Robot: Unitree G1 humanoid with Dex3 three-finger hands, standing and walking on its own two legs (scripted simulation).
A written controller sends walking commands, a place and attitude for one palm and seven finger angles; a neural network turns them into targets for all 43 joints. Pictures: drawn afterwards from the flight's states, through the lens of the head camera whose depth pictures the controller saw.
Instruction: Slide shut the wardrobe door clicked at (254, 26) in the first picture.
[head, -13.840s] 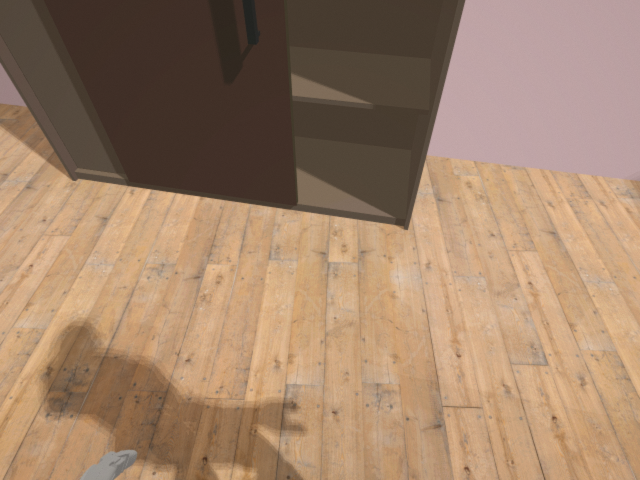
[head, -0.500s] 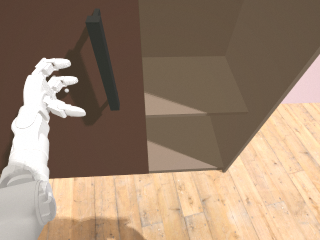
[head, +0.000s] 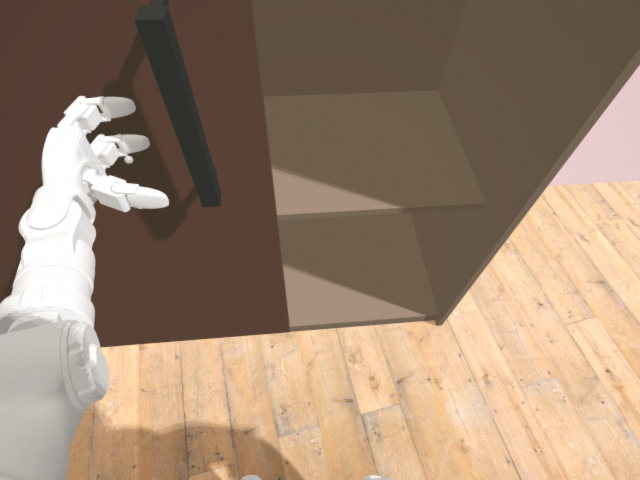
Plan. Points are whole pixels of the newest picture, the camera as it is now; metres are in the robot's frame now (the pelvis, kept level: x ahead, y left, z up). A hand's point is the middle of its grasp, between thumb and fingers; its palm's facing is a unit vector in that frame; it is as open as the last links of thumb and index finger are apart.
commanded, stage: move the hooked fingers beside the handle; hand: left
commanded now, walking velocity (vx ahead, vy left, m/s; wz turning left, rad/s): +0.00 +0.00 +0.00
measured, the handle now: (190, 116) +0.53 +0.13 +0.15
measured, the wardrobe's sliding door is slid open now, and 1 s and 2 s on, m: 0.48 0.48 0.48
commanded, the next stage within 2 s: feel for the door with the fingertips in 0.08 s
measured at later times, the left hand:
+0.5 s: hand (154, 159) +0.48 +0.18 +0.12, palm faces +0.02 -1.00 +0.00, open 14.0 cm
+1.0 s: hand (160, 158) +0.48 +0.17 +0.12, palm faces +0.05 -1.00 -0.01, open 13.9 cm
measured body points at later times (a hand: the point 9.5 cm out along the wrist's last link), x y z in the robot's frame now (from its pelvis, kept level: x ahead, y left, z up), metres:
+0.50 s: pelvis +0.01 +0.00 +0.00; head +0.08 -0.01 +0.45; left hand +0.47 +0.23 +0.13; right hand +0.06 -0.27 -0.12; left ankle +0.02 +0.10 -0.72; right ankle -0.01 -0.10 -0.72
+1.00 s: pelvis +0.01 -0.01 +0.00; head +0.07 -0.01 +0.45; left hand +0.47 +0.22 +0.13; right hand +0.03 -0.27 -0.12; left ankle +0.02 +0.10 -0.72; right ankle -0.01 -0.10 -0.72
